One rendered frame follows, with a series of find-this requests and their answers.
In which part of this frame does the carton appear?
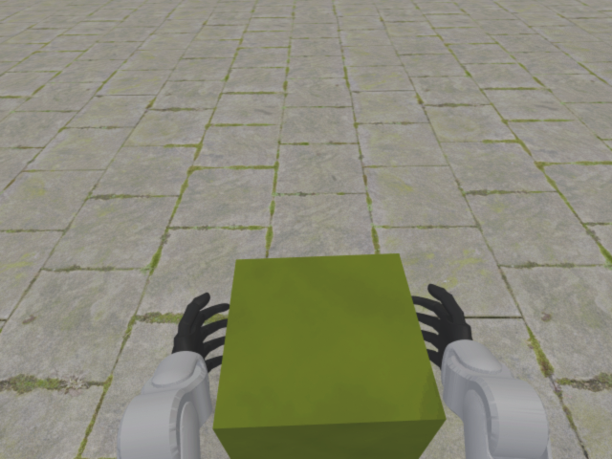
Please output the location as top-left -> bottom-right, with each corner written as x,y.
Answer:
212,253 -> 447,459

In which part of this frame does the right robot hand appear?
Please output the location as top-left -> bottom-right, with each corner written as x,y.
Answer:
411,284 -> 473,370

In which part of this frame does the left robot forearm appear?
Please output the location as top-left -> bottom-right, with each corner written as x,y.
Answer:
117,351 -> 212,459

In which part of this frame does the left robot hand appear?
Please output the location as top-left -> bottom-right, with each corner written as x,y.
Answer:
171,293 -> 230,373

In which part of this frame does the right robot forearm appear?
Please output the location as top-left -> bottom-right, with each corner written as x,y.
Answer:
441,339 -> 553,459

